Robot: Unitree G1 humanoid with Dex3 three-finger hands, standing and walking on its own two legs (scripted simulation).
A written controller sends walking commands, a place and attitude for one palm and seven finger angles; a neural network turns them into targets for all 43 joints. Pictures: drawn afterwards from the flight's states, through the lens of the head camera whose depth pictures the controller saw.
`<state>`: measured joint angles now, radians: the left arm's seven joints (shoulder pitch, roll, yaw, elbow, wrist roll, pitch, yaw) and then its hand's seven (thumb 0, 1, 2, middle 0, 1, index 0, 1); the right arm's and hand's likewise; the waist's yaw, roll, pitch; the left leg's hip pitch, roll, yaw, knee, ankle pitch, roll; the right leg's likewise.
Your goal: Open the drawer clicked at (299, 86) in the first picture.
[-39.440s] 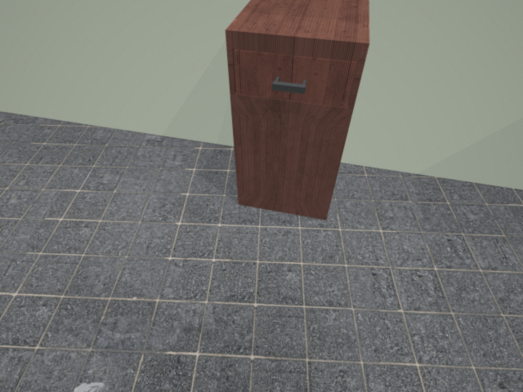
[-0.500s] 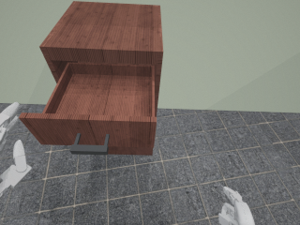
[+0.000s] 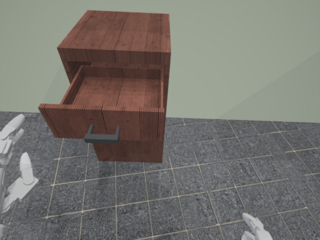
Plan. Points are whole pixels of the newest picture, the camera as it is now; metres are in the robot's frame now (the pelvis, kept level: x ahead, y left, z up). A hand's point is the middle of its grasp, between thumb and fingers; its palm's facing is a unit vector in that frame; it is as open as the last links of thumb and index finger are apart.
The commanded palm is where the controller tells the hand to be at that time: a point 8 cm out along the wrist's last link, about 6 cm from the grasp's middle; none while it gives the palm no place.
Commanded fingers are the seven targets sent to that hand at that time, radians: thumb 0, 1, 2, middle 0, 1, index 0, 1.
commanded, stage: stop stepping back and stand still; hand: left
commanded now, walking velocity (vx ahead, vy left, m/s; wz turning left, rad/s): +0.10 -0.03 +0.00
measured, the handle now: (103, 133) +0.46 +0.20 -0.05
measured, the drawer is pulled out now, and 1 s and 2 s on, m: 0.28 0.28 0.28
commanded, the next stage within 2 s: let the arm hang, fingers relaxed in 0.28 s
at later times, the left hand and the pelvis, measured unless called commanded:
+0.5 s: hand (58, 203) +0.21 +0.25 +0.00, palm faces +0.15 -0.89 -0.43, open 7.4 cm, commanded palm none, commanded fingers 0.00 0.90 0.90 -0.20 -0.30 -0.20 -0.30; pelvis +0.00 +0.01 +0.00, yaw +1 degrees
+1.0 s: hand out of the picture -0.04 +0.20 -0.17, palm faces +0.00 -0.97 -0.23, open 7.3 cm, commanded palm none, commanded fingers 0.00 0.90 0.90 -0.20 -0.30 -0.20 -0.30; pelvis +0.01 +0.02 +0.01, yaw -1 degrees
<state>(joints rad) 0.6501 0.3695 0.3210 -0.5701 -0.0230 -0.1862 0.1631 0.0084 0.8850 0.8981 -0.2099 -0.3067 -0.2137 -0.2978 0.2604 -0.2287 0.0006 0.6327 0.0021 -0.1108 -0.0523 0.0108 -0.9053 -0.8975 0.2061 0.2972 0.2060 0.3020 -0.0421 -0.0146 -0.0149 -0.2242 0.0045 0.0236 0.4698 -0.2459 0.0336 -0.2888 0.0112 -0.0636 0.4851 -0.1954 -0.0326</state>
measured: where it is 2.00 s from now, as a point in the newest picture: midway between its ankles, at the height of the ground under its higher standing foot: outside the picture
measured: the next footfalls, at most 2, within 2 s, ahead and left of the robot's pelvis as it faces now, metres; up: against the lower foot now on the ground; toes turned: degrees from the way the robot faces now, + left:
none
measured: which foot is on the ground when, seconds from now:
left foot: down 0.00-1.00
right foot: down 0.00-1.00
